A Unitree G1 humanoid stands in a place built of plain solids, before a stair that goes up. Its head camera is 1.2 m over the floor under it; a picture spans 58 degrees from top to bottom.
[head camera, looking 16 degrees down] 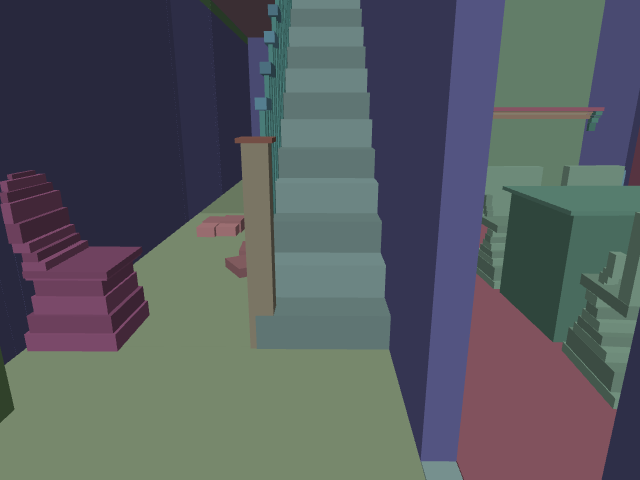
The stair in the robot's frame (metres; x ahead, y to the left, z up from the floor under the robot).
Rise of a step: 0.20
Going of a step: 0.24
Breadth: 0.71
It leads straight ahead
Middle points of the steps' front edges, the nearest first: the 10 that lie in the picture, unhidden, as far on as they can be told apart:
2.06 -0.02 0.20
2.30 -0.02 0.39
2.54 -0.02 0.59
2.78 -0.02 0.78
3.01 -0.02 0.98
3.25 -0.03 1.18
3.49 -0.03 1.37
3.73 -0.03 1.57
3.97 -0.03 1.76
4.20 -0.03 1.96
